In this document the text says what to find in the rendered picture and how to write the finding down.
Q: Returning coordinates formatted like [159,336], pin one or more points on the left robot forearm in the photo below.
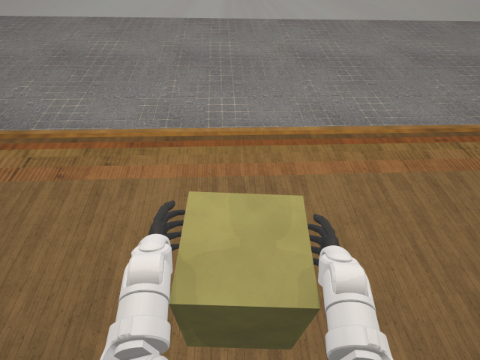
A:
[141,326]

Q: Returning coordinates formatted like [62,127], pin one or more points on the left robot hand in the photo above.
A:
[160,225]

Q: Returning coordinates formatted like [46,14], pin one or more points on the right robot forearm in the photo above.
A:
[353,329]

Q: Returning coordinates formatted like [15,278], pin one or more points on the carton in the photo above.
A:
[244,275]

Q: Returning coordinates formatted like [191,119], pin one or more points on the right robot hand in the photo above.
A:
[326,231]

